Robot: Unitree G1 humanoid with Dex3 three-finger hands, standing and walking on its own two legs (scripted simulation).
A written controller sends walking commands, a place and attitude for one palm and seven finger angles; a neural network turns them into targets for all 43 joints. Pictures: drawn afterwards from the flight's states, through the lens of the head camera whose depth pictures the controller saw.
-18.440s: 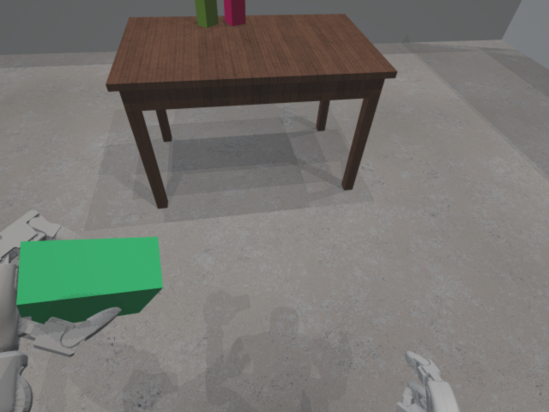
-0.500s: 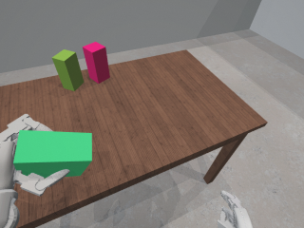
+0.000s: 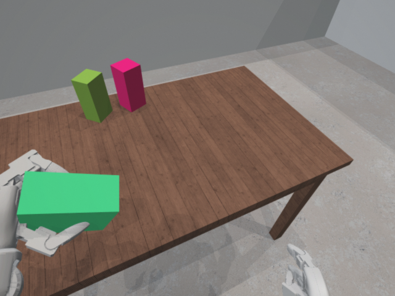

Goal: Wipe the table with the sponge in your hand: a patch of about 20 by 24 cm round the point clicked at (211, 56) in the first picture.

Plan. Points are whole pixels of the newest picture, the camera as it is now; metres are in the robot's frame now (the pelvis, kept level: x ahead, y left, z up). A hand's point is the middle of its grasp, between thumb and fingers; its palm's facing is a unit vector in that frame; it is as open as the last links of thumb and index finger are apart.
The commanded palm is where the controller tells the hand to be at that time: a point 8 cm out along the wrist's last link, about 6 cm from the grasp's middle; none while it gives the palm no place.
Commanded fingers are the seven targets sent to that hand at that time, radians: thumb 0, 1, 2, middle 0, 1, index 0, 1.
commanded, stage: look again from close up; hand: left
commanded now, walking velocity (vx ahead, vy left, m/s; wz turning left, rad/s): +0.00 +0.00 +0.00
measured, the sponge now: (84, 205) +0.22 +0.20 +0.13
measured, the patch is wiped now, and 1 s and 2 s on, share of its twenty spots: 0.00 0.00 0.00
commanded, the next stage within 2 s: come to a stop and stand still in 0.24 s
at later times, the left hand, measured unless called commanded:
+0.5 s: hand (24, 155) +0.27 +0.30 +0.18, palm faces +0.47 -0.77 -0.43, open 10.0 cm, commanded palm +0.18 +0.29 +0.17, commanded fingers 0.00 0.10 1.30 -1.20 -1.60 -1.20 -1.60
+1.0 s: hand (43, 182) +0.24 +0.26 +0.17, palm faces +0.39 -0.87 -0.31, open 10.0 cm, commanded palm +0.18 +0.30 +0.17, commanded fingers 0.00 0.10 1.30 -1.20 -1.60 -1.20 -1.60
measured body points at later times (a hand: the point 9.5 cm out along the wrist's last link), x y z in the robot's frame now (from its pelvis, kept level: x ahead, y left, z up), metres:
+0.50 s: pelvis +0.02 +0.01 +0.00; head +0.07 +0.05 +0.44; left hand +0.24 +0.34 +0.20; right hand +0.19 -0.20 -0.08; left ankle +0.03 +0.10 -0.74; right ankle +0.03 -0.11 -0.74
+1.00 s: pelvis +0.03 +0.02 +0.00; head +0.04 +0.05 +0.45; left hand +0.21 +0.31 +0.18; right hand +0.23 -0.19 -0.06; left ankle +0.03 +0.10 -0.74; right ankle +0.03 -0.11 -0.74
